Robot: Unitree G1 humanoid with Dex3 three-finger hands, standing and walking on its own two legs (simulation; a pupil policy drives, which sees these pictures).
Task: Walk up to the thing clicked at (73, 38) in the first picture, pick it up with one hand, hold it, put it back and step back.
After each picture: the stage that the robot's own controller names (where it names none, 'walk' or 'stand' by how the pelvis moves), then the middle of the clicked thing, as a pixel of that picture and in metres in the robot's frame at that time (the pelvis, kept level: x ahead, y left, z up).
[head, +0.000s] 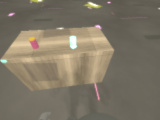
stand; (73, 42) +0.79 +0.24 -0.01
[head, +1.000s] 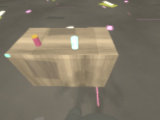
rise first; (74, 42) +0.74 +0.26 +0.00
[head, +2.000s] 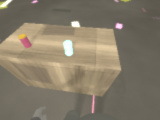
stand; (68, 48) +0.58 +0.23 +0.02
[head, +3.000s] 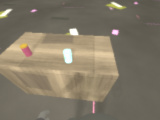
stand; (68, 56) +0.56 +0.24 -0.01
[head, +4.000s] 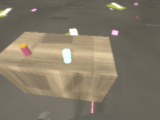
stand; (67, 56) +0.56 +0.25 -0.02
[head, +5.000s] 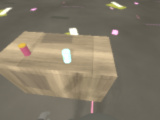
stand; (66, 56) +0.55 +0.25 -0.02
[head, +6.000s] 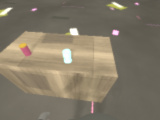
stand; (67, 56) +0.55 +0.24 -0.02
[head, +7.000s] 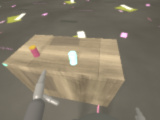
rise first; (73, 58) +0.55 +0.23 -0.01
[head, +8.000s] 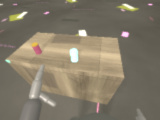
go down; (74, 55) +0.57 +0.23 -0.01
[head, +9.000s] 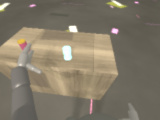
go down; (67, 53) +0.58 +0.22 +0.00
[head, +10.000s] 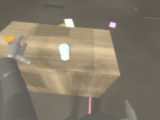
go down; (64, 52) +0.54 +0.21 +0.01
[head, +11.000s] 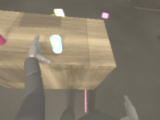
close in; (56, 44) +0.55 +0.23 +0.04
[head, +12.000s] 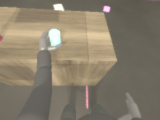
close; (55, 39) +0.57 +0.23 +0.06
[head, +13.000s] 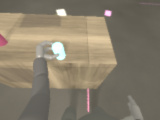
lift; (59, 51) +0.48 +0.20 +0.06
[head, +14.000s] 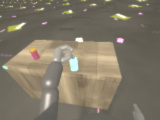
lift; (73, 64) +0.51 +0.19 +0.02
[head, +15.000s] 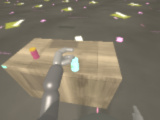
close; (74, 64) +0.50 +0.18 +0.00
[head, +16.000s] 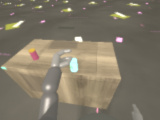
stand; (73, 65) +0.50 +0.19 +0.00
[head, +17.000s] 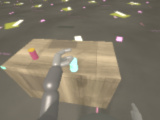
stand; (73, 64) +0.50 +0.19 +0.00
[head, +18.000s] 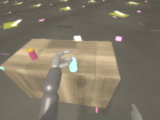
stand; (72, 64) +0.50 +0.19 +0.00
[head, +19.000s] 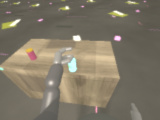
stand; (72, 64) +0.50 +0.19 +0.00
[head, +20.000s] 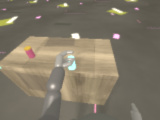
crouch; (71, 63) +0.50 +0.20 +0.00
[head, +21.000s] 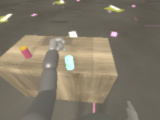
crouch; (69, 63) +0.50 +0.19 +0.00
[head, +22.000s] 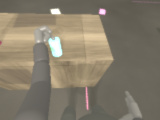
lower; (55, 47) +0.52 +0.20 +0.06
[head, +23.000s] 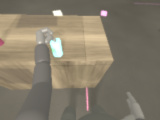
lower; (56, 47) +0.52 +0.21 +0.06
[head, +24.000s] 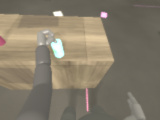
lower; (57, 48) +0.52 +0.20 +0.06
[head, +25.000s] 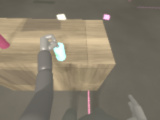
lower; (59, 52) +0.50 +0.20 +0.06
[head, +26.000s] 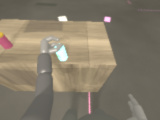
open; (61, 52) +0.50 +0.20 +0.06
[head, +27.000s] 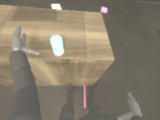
sink last; (57, 46) +0.51 +0.19 +0.06
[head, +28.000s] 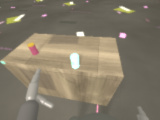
sink last; (75, 61) +0.50 +0.19 +0.02
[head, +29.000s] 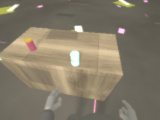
stand; (75, 58) +0.50 +0.18 +0.00
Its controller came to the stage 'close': yes
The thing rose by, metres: 0.01
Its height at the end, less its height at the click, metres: +0.00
